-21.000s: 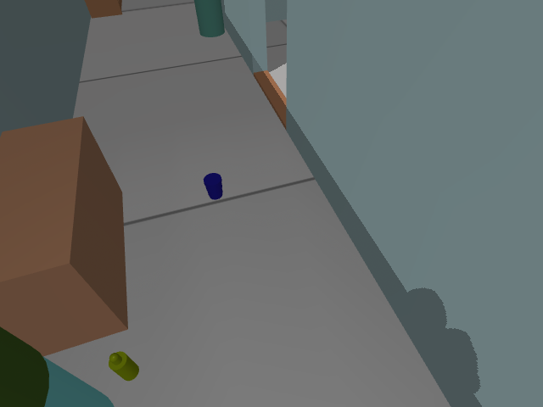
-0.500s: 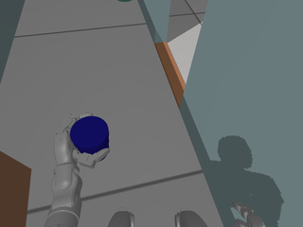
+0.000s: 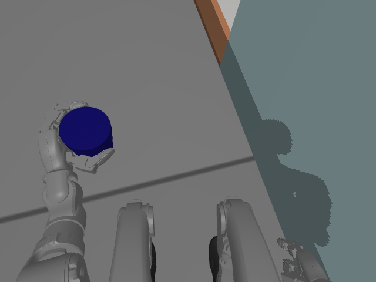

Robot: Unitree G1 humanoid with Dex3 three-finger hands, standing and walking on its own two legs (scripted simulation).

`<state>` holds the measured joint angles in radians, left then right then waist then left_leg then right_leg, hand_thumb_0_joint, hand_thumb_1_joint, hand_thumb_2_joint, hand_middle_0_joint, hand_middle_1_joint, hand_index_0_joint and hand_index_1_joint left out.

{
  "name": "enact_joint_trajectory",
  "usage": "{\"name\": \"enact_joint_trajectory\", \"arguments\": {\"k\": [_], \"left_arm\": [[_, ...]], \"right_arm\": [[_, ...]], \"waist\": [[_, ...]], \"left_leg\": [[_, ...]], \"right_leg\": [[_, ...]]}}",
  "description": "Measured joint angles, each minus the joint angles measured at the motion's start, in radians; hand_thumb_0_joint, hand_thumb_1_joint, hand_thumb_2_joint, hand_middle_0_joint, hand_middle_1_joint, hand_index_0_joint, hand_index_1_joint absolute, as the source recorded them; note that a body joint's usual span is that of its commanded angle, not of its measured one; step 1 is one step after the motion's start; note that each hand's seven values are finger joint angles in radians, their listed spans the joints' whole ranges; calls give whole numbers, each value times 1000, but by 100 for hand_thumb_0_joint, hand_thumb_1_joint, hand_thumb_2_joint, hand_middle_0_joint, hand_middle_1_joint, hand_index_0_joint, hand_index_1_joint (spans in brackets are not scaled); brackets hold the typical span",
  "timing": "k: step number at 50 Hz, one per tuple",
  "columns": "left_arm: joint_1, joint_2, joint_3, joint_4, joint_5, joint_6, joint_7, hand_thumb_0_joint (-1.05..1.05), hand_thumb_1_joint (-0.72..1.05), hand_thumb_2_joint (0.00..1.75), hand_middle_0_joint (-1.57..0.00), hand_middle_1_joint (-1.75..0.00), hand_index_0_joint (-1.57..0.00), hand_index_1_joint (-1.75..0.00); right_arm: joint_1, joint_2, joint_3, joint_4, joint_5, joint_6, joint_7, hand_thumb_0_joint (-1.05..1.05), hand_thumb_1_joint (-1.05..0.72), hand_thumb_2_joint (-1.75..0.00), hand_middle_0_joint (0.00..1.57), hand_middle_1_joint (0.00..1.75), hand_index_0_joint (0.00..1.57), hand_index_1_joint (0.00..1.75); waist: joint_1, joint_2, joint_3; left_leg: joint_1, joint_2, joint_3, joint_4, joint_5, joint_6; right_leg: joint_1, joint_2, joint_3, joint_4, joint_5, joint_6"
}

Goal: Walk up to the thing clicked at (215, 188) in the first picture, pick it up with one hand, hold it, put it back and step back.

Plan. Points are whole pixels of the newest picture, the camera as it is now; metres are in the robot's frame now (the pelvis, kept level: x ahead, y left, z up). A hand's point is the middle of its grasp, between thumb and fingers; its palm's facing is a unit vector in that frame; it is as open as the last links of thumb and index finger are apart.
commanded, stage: crouch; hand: left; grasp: from the side
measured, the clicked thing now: (91, 139) +0.42 +0.21 -0.05
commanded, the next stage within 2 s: lower in 1.00 s
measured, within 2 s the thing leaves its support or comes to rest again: neither
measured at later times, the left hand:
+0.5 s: hand (102, 156) +0.43 +0.23 -0.20, palm faces +0.23 -0.97 +0.00, open 11.7 cm
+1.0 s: hand (106, 160) +0.44 +0.24 -0.27, palm faces +0.22 -0.97 +0.01, open 11.7 cm
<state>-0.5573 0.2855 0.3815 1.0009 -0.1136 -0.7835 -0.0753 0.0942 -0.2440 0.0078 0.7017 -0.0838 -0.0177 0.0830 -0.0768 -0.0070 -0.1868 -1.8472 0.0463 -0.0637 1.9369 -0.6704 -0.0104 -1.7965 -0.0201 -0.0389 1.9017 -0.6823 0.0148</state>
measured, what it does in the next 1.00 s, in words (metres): lowers itself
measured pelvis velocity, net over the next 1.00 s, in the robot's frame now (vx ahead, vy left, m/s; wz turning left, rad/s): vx -0.02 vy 0.01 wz -0.12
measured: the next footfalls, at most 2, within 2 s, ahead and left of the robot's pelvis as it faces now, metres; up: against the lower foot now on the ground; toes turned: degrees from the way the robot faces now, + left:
none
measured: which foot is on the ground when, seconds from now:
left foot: down 0.00-1.00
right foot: down 0.00-1.00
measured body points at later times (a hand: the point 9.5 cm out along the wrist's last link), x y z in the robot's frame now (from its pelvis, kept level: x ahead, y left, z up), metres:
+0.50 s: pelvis -0.03 +0.00 -0.14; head +0.18 +0.06 +0.25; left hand +0.42 +0.28 -0.19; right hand +0.06 -0.27 -0.25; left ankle +0.07 +0.13 -0.45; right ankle +0.07 -0.13 -0.45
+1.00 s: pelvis -0.02 +0.01 -0.18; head +0.20 +0.09 +0.20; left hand +0.43 +0.29 -0.27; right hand +0.08 -0.28 -0.27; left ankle +0.07 +0.13 -0.45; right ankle +0.07 -0.13 -0.45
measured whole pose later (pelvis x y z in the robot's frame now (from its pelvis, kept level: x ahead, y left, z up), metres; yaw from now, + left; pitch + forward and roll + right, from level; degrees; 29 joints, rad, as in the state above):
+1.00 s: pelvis -0.02 +0.01 -0.18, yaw -7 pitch +23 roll -10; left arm -0.67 0.57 0.56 1.18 -0.10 -0.84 -0.14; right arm 0.00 -0.32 0.21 0.69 -0.21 0.04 0.12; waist -0.19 -0.10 0.09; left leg -2.29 0.03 -0.22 2.55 -0.68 -0.02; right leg -2.18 0.02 -0.13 2.42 -0.66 0.04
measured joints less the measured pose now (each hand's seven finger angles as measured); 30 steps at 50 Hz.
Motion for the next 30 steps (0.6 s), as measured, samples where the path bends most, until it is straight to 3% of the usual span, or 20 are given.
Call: {"name": "enact_joint_trajectory", "arguments": {"k": [14,30], "left_arm": [[-111,117,91,127,36,-31,-31,0,-54,106,-68,-99,-58,-99],[-130,206,148,163,24,-24,-66,0,-54,105,-69,-97,-58,-98]], "right_arm": [[-14,-20,41,31,-35,13,12,1,-93,-92,20,30,20,30],[-27,-49,117,23,-68,36,19,0,-92,-91,20,30,20,30]], "waist": [[-52,-25,91],[-90,-48,181]], "left_leg": [[-285,-8,-37,311,8,-2],[-404,-10,-91,490,9,-6]], "right_leg": [[-272,7,-11,300,7,3],[-372,23,-43,446,23,11]]}}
